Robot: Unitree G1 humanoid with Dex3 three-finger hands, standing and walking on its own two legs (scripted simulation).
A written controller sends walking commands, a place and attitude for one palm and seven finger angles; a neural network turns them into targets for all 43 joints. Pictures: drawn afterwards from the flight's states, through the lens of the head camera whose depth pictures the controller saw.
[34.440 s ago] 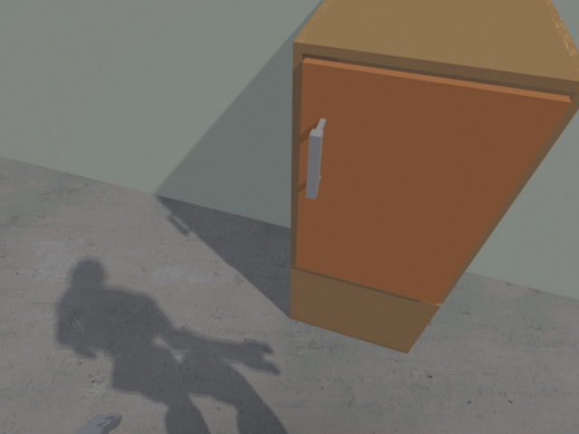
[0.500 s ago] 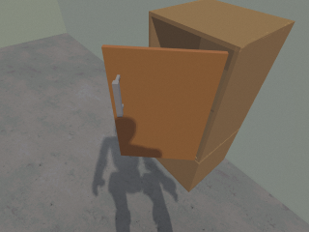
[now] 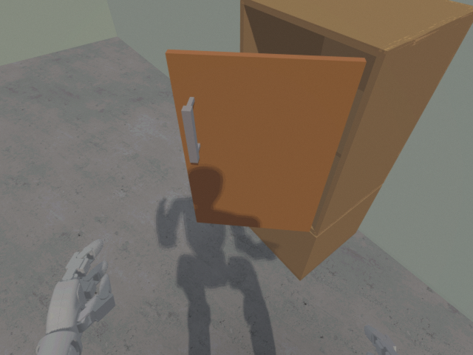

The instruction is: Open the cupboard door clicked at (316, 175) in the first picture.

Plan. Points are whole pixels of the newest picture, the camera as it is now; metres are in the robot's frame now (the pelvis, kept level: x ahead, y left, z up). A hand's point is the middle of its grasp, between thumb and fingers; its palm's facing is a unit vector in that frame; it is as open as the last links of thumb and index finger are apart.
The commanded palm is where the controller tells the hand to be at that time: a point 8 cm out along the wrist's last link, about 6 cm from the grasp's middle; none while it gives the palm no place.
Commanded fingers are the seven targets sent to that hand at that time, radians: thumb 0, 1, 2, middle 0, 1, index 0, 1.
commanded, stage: raise the hand with hooked fingers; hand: left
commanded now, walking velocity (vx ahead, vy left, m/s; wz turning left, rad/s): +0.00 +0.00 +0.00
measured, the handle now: (192, 131) +0.58 +0.13 +0.06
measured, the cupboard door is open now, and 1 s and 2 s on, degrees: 46 46 46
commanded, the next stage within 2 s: move the hooked fingers beside the handle in 1.90 s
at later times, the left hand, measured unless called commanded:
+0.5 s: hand (114, 287) +0.23 +0.22 -0.01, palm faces -0.11 -0.99 -0.07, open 10.2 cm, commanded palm +0.19 +0.29 +0.00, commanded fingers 0.00 0.06 0.54 -0.26 -0.84 -0.26 -0.84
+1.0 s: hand (89, 249) +0.27 +0.26 +0.05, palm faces -0.01 -1.00 -0.07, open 13.1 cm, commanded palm +0.24 +0.31 +0.05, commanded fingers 0.00 -0.50 0.30 -0.30 -1.20 -0.30 -1.20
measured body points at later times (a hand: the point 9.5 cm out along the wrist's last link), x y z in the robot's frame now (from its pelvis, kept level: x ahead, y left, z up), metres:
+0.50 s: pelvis +0.01 -0.01 -0.07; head +0.08 -0.01 +0.38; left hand +0.23 +0.28 +0.00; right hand +0.21 -0.24 -0.14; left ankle +0.01 +0.10 -0.72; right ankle +0.06 -0.13 -0.72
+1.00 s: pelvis +0.02 +0.00 -0.04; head +0.06 +0.01 +0.41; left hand +0.27 +0.32 +0.05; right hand +0.20 -0.24 -0.10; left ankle +0.01 +0.10 -0.72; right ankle +0.06 -0.13 -0.72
